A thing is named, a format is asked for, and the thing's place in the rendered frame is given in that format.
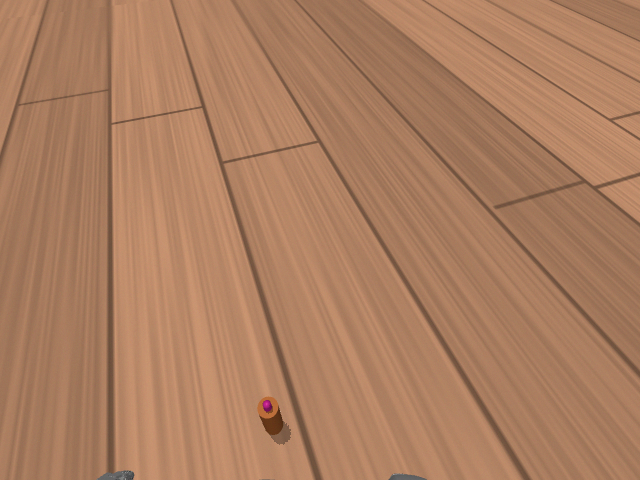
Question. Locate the bottle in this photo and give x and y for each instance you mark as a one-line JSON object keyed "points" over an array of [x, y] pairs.
{"points": [[270, 415]]}

